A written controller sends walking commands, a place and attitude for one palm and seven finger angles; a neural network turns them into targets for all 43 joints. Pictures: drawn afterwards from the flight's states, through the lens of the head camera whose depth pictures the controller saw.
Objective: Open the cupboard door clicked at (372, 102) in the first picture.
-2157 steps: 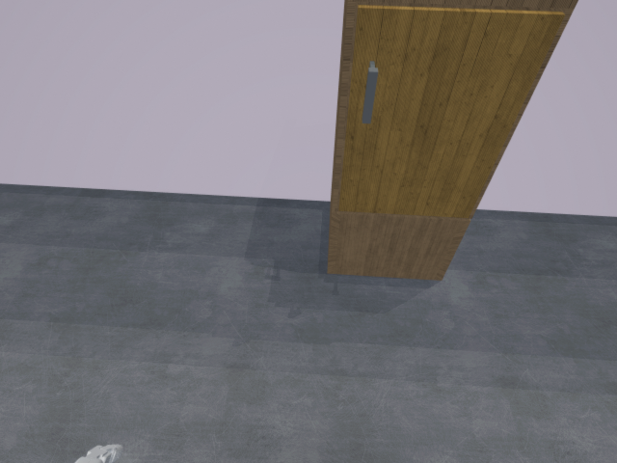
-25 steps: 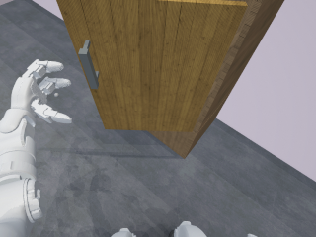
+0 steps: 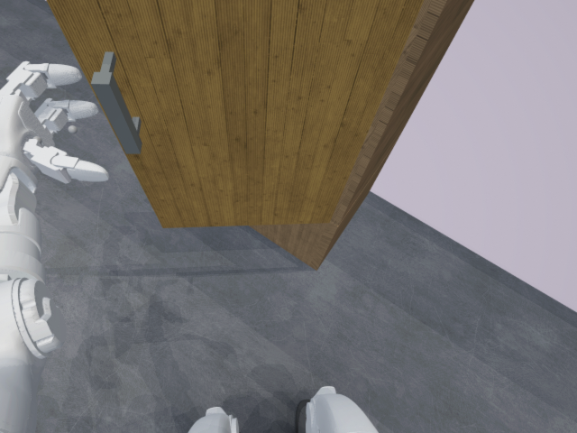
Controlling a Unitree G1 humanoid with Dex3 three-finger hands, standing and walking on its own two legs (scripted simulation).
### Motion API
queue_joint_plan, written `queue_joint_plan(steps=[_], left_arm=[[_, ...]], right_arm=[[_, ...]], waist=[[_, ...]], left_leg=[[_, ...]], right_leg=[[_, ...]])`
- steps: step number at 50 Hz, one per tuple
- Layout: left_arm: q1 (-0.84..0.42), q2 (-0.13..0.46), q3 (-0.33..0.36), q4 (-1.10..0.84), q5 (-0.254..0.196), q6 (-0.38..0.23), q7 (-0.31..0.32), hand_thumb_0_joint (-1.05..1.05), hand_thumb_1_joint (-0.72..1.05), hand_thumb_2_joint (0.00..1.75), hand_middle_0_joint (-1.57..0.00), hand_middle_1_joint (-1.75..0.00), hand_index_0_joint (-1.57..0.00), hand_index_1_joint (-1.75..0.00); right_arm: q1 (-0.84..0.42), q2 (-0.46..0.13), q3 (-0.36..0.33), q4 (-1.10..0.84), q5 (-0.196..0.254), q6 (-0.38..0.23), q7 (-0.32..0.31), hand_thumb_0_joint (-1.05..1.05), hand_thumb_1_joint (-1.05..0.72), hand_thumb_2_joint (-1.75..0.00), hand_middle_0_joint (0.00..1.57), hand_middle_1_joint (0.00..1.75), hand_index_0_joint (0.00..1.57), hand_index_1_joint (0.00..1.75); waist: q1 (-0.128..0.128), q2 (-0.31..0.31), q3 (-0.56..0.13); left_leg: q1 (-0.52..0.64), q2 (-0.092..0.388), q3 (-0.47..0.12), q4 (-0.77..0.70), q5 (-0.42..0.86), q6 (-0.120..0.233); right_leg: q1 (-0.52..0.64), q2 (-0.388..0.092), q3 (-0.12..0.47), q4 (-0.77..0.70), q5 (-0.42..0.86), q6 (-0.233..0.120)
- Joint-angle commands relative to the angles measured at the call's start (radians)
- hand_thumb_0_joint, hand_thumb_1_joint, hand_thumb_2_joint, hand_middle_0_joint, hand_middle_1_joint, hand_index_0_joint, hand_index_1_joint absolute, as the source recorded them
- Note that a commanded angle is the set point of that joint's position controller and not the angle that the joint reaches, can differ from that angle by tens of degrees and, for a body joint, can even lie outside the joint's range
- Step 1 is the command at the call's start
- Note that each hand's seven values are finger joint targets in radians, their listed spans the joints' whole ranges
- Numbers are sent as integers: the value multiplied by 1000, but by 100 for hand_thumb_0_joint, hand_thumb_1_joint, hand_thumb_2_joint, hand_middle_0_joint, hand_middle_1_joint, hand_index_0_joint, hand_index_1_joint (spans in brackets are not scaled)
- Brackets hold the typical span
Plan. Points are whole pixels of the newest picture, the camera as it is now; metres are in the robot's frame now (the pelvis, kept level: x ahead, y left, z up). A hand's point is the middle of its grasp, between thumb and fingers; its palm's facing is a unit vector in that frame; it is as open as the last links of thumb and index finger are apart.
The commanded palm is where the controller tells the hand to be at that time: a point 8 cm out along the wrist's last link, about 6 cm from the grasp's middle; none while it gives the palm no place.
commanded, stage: move the hooked fingers beside the handle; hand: left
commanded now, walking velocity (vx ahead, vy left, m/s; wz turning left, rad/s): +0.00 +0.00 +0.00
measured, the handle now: (122, 106) +0.54 +0.19 +0.09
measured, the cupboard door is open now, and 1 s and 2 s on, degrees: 39 39 38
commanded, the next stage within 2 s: slide the fingers in behind the handle in 0.80 s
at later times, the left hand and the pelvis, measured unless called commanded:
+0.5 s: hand (75, 131) +0.49 +0.24 +0.09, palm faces -0.02 -1.00 -0.01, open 14.0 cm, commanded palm +0.47 +0.28 +0.08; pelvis +0.01 +0.00 +0.00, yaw +0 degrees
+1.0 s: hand (76, 135) +0.48 +0.24 +0.09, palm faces -0.02 -1.00 -0.01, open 14.0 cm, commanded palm +0.46 +0.28 +0.08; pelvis +0.00 +0.00 +0.00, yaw +0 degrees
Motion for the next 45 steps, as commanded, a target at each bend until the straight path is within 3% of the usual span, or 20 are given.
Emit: queue_joint_plan(steps=[1, 3, 5, 7, 8, 11, 14, 19, 20, 22, 25, 27, 31, 34, 35, 37, 38, 40, 42, 45], left_arm=[[-442, 327, 25, -156, -11, -58, 6, 0, -50, 30, -30, -120, -30, -120], [-426, 307, 15, -160, -18, -58, -4, 0, -50, 30, -30, -120, -30, -120], [-408, 327, 43, -189, -22, -61, -10, 0, -50, 30, -30, -120, -30, -120], [-392, 333, 53, -176, -28, -55, -13, 0, -50, 30, -30, -120, -30, -120], [-376, 339, 59, -192, -31, -58, -16, 0, -50, 30, -30, -120, -30, -120], [-410, 333, 46, -223, -24, -57, -12, 0, -50, 30, -30, -120, -30, -120], [-402, 306, 43, -303, -33, -78, -4, 0, -50, 30, -30, -120, -30, -120], [-367, 273, 29, -252, -39, -56, 3, 0, -50, 30, -30, -120, -30, -120], [-360, 284, 33, -271, -33, -56, 6, 0, -50, 30, -30, -120, -30, -120], [-352, 234, -2, -270, -33, -54, 13, 0, -50, 30, -30, -120, -30, -120], [-383, 212, -15, -279, -41, -66, 19, 0, -50, 30, -30, -120, -30, -120], [-368, 247, 14, -247, -41, -65, 26, 0, -50, 30, -30, -120, -30, -120], [-361, 291, 36, -258, -23, -75, 24, 0, -50, 30, -30, -120, -30, -120], [-343, 239, 11, -291, -41, -86, 15, 0, -50, 30, -30, -120, -30, -120], [-332, 249, 19, -262, -44, -78, 13, 0, -50, 30, -30, -120, -30, -120], [-343, 227, -4, -210, -47, -62, 7, 0, -50, 30, -30, -120, -30, -120], [-364, 247, 5, -224, -48, -66, 5, 0, -50, 30, -30, -120, -30, -120], [-385, 256, 5, -261, -39, -75, 6, 0, -50, 30, -30, -120, -30, -120], [-406, 220, -20, -264, -40, -81, 11, 0, -50, 30, -30, -120, -30, -120], [-424, 251, 2, -244, -46, -84, 8, 0, -50, 30, -30, -120, -30, -120]], right_arm=[[163, -197, -62, -56, -7, -5, -19, 0, -90, -90, 20, 30, 20, 30], [171, -197, -60, -64, -10, -4, -17, 0, -90, -90, 20, 30, 20, 30], [176, -200, -67, -67, -14, 2, -12, 0, -90, -90, 20, 30, 20, 30], [177, -198, -67, -70, -13, 7, -10, 0, -90, -90, 20, 30, 20, 30], [180, -199, -69, -77, -12, 9, -10, 0, -90, -90, 20, 30, 20, 30], [177, -196, -69, -73, -11, 19, -9, 0, -90, -90, 20, 30, 20, 30], [183, -190, -76, -74, -14, 22, -3, 0, -90, -90, 20, 30, 20, 30], [172, -186, -75, -61, -9, 29, -3, 0, -90, -90, 20, 30, 20, 30], [170, -187, -75, -67, -10, 30, -3, 0, -90, -90, 20, 30, 20, 30], [161, -181, -74, -72, -9, 30, 0, 0, -90, -90, 20, 30, 20, 30], [158, -181, -76, -64, -9, 30, 1, 0, -90, -90, 20, 30, 20, 30], [153, -186, -74, -66, -9, 28, -2, 0, -90, -90, 20, 30, 20, 30], [146, -184, -72, -75, -10, 25, -5, 0, -90, -90, 20, 30, 20, 30], [138, -176, -73, -81, -8, 26, 1, 0, -90, -90, 20, 30, 20, 30], [137, -180, -73, -79, -6, 27, -1, 0, -90, -90, 20, 30, 20, 30], [129, -181, -68, -79, -2, 26, -5, 0, -90, -90, 20, 30, 20, 30], [131, -185, -66, -82, -2, 24, -8, 0, -90, -90, 20, 30, 20, 30], [131, -185, -69, -81, -4, 22, -9, 0, -90, -90, 20, 30, 20, 30], [131, -181, -70, -71, -6, 18, -9, 0, -90, -90, 20, 30, 20, 30], [133, -187, -68, -63, -6, 14, -11, 0, -90, -90, 20, 30, 20, 30]], waist=[[-11, 118, -404], [-6, 153, -428], [7, 164, -492], [5, 118, -467], [13, 125, -482], [3, 151, -465], [16, 202, -546], [7, 160, -451], [17, 179, -463], [9, 165, -439], [1, 168, -447], [4, 105, -431], [19, 137, -461], [23, 169, -485], [17, 121, -461], [2, 85, -389], [6, 100, -388], [10, 144, -439], [-4, 130, -437], [-3, 132, -444]], left_leg=[[202, -17, -100, -95, 441, -17], [234, -15, -104, -91, 481, -22], [270, -10, -105, -78, 541, -26], [225, -11, -98, -76, 524, -21], [229, -12, -98, -75, 541, -20], [244, -10, -97, -76, 528, -20], [360, 0, -117, -69, 655, -34], [318, 0, -110, -77, 638, -29], [323, -2, -112, -81, 641, -32], [320, -2, -110, -85, 628, -31], [355, 2, -118, -78, 640, -37], [282, -7, -106, -83, 572, -26], [271, -12, -102, -80, 580, -27], [332, -6, -103, -75, 643, -32], [297, -7, -99, -76, 599, -27], [224, -15, -89, -90, 493, -18], [223, -17, -92, -91, 492, -18], [265, -16, -98, -88, 506, -23], [279, -13, -103, -83, 507, -23], [262, -16, -104, -80, 478, -23]], right_leg=[[229, 42, 66, -43, 283, -10], [215, 44, 59, -33, 294, -16], [222, 46, 60, -26, 327, -13], [253, 47, 62, -29, 348, -11], [263, 49, 61, -21, 362, -15], [229, 49, 60, -27, 340, -9], [211, 54, 52, -22, 360, -13], [207, 54, 48, -34, 366, -11], [211, 52, 47, -31, 362, -12], [202, 51, 44, -37, 353, -10], [174, 54, 44, -36, 338, -11], [229, 51, 51, -36, 350, -10], [263, 46, 57, -23, 375, -12], [241, 50, 53, -25, 386, -13], [250, 51, 55, -30, 376, -10], [255, 50, 57, -40, 345, -8], [258, 48, 57, -36, 342, -14], [239, 46, 58, -32, 329, -12], [220, 47, 56, -35, 319, -10], [226, 48, 60, -35, 307, -12]])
